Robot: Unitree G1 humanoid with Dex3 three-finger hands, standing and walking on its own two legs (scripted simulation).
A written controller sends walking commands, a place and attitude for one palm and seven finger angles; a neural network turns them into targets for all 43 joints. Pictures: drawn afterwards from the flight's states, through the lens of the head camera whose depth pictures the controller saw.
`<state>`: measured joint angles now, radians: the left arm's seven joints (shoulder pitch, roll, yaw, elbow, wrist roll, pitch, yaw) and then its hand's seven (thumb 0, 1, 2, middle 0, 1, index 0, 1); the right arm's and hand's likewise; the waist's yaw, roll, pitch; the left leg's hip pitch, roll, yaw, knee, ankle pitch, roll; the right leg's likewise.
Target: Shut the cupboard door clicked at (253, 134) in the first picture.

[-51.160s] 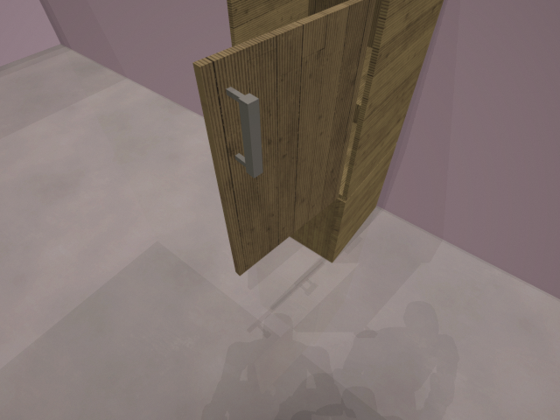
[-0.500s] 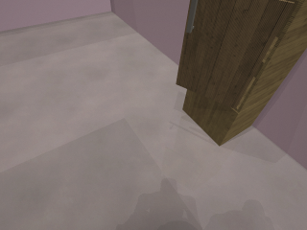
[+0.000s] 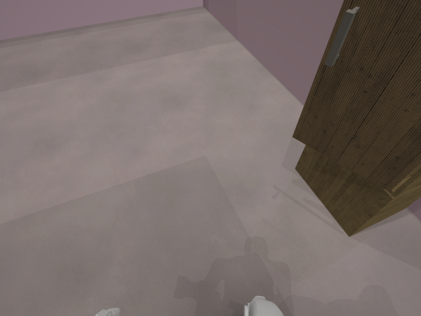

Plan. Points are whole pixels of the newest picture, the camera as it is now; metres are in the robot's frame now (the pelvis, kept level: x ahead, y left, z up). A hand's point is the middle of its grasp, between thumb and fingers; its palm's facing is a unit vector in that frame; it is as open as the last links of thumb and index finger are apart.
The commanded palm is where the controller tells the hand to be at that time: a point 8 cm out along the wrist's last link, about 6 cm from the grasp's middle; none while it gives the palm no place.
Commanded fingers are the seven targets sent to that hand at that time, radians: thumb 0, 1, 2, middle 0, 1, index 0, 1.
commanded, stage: turn to face it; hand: left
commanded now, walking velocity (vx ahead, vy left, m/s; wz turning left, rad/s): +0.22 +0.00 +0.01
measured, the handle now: (342, 37) +0.81 -0.36 +0.12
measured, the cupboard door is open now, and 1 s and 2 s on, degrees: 24 24 24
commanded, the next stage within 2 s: take the last steps up to it in 1.30 s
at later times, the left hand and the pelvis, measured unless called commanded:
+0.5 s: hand (146, 296) +0.19 +0.16 -0.18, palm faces -0.10 -0.97 -0.20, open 7.3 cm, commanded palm none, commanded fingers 0.00 0.90 0.90 -0.20 -0.30 -0.20 -0.30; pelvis +0.14 -0.02 +0.00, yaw -11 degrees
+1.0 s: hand (171, 215) +0.38 +0.12 -0.16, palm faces -0.48 -0.83 -0.30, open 7.3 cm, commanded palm none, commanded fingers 0.00 0.90 0.90 -0.20 -0.30 -0.20 -0.30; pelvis +0.16 -0.02 -0.02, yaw -30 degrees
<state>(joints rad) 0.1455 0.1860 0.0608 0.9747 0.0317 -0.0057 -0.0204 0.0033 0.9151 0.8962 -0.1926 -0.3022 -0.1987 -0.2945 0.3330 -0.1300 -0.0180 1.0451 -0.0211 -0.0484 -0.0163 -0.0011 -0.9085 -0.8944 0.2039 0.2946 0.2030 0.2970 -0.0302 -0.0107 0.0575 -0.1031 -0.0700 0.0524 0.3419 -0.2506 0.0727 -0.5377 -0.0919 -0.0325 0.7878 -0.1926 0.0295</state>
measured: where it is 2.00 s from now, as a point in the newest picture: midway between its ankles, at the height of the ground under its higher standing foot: (230, 310)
